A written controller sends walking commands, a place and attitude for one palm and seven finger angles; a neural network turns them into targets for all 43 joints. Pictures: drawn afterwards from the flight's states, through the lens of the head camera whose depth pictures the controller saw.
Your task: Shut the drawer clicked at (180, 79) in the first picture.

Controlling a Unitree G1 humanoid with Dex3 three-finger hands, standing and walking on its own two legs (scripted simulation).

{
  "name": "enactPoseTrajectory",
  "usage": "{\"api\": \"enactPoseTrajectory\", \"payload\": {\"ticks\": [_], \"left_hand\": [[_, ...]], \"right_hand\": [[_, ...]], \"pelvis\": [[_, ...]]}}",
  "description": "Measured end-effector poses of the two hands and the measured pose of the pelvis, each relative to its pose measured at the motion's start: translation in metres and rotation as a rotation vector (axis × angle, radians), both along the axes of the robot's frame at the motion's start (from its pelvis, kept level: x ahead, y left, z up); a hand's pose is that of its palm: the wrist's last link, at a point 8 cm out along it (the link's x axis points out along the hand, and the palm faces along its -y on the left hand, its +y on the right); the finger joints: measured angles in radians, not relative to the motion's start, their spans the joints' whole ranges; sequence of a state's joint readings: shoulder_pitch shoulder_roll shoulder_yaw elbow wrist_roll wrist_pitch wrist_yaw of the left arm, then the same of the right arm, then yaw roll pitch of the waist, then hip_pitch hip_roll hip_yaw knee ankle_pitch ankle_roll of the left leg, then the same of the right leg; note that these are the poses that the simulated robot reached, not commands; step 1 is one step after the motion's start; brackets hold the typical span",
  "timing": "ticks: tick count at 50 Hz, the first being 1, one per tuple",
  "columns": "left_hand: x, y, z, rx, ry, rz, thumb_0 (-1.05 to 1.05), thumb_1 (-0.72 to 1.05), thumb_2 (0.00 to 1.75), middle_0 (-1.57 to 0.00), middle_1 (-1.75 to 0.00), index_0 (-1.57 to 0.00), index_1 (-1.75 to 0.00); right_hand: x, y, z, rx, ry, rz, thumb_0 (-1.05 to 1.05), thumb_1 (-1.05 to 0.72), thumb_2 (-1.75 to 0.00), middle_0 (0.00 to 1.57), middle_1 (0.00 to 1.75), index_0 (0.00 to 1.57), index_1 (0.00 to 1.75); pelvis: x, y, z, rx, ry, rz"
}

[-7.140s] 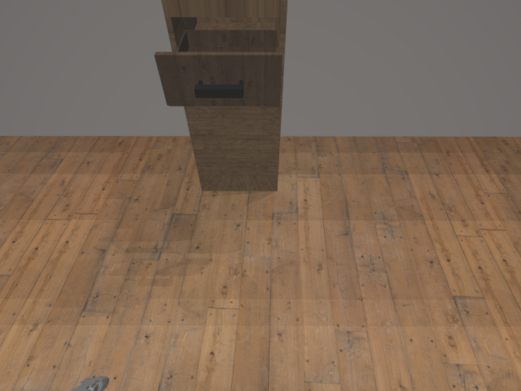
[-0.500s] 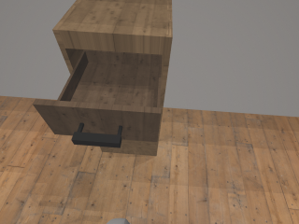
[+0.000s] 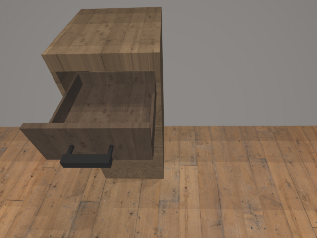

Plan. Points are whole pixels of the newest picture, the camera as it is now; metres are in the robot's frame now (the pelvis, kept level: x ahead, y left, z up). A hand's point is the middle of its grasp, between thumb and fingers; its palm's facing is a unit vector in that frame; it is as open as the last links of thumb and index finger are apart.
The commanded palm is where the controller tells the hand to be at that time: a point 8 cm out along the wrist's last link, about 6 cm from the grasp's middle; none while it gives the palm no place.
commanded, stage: come to a stop and stand still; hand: left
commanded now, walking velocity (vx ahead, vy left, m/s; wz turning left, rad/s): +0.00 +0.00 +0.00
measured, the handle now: (89, 154) +0.34 +0.22 +0.01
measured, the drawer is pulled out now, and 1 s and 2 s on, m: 0.27 0.27 0.27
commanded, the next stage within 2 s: look again from close up in 1.10 s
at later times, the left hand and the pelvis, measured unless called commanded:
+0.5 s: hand out of the picture +0.07 +0.17 -0.16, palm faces -0.02 -0.98 -0.21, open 7.3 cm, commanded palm none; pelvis +0.03 -0.01 +0.01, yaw -1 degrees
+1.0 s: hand out of the picture +0.04 +0.18 -0.17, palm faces +0.01 -0.98 -0.18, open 7.4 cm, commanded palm none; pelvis +0.06 +0.01 +0.01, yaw -1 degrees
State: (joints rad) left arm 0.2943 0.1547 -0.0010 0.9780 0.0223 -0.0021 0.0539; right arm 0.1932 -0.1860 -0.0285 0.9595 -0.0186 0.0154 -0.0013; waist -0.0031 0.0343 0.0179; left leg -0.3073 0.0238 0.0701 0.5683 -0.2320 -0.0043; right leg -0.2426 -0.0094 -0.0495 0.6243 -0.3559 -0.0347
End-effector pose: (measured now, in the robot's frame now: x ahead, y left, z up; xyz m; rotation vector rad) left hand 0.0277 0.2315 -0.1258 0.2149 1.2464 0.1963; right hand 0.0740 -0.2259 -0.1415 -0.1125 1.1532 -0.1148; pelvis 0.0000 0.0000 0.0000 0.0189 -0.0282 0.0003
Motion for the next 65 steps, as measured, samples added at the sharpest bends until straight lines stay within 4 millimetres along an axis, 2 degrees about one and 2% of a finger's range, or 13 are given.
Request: {"api": "enactPoseTrajectory", "payload": {"ticks": [4,9,13,17,22,28,34,42,50,65], "left_hand": [[0.023,-0.002,0.006,0.008,-0.063,-0.037,0.01,0.90,0.89,-0.20,-0.30,-0.20,-0.30],[0.046,-0.005,0.008,-0.002,-0.096,-0.070,0.01,0.90,0.89,-0.20,-0.30,-0.20,-0.30],[0.054,-0.010,0.007,-0.023,-0.081,-0.080,0.01,0.90,0.89,-0.20,-0.30,-0.20,-0.30],[0.053,-0.014,0.003,-0.045,-0.043,-0.075,0.01,0.90,0.89,-0.20,-0.30,-0.20,-0.30],[0.046,-0.011,-0.001,-0.050,0.009,-0.051,0.01,0.92,0.89,-0.21,-0.30,-0.20,-0.30],[0.033,-0.008,-0.005,-0.061,0.068,-0.025,0.01,0.91,0.89,-0.20,-0.30,-0.20,-0.30],[0.021,-0.009,-0.009,-0.078,0.107,-0.002,0.01,0.91,0.89,-0.20,-0.30,-0.20,-0.30],[0.013,-0.008,-0.011,-0.097,0.141,0.015,0.01,0.91,0.89,-0.20,-0.30,-0.20,-0.30],[0.013,-0.002,-0.011,-0.096,0.150,0.018,0.01,0.91,0.89,-0.20,-0.30,-0.20,-0.30],[0.019,0.009,-0.009,-0.086,0.168,0.013,0.01,0.91,0.90,-0.20,-0.29,-0.20,-0.30]], "right_hand": [[-0.025,-0.016,-0.002,-0.020,0.046,-0.026,0.00,-0.91,-0.90,0.20,0.30,0.20,0.30],[-0.058,-0.022,-0.001,-0.031,0.146,-0.038,0.01,-0.91,-0.90,0.20,0.30,0.20,0.30],[-0.078,-0.018,0.003,-0.029,0.230,-0.038,0.01,-0.91,-0.90,0.20,0.30,0.20,0.30],[-0.086,-0.011,0.006,-0.023,0.285,-0.036,0.01,-0.91,-0.90,0.20,0.30,0.20,0.30],[-0.075,-0.004,0.008,-0.019,0.293,-0.032,0.01,-0.91,-0.90,0.20,0.30,0.20,0.30],[-0.041,0.001,0.008,-0.025,0.237,-0.020,0.01,-0.91,-0.90,0.20,0.30,0.20,0.30],[-0.009,-0.002,0.012,-0.057,0.183,-0.004,0.01,-0.92,-0.90,0.20,0.30,0.20,0.30],[0.015,0.003,0.016,-0.068,0.145,0.015,0.01,-0.91,-0.90,0.20,0.30,0.20,0.30],[0.015,0.010,0.016,-0.070,0.158,0.011,0.01,-0.92,-0.90,0.20,0.30,0.20,0.30],[-0.018,0.024,0.012,-0.047,0.260,-0.013,0.01,-0.91,-0.90,0.20,0.30,0.20,0.30]], "pelvis": [[0.003,-0.005,0.000,-0.001,-0.009,-0.001],[0.007,-0.010,0.003,-0.003,-0.005,-0.002],[0.011,-0.012,0.006,-0.006,0.006,-0.004],[0.017,-0.012,0.009,-0.007,0.014,-0.006],[0.027,-0.011,0.010,-0.010,0.016,-0.009],[0.038,-0.006,0.011,-0.012,0.013,-0.013],[0.046,-0.001,0.012,-0.012,0.012,-0.014],[0.052,0.005,0.013,-0.013,0.014,-0.013],[0.056,0.011,0.013,-0.012,0.016,-0.013],[0.060,0.019,0.013,-0.008,0.027,-0.014]]}}
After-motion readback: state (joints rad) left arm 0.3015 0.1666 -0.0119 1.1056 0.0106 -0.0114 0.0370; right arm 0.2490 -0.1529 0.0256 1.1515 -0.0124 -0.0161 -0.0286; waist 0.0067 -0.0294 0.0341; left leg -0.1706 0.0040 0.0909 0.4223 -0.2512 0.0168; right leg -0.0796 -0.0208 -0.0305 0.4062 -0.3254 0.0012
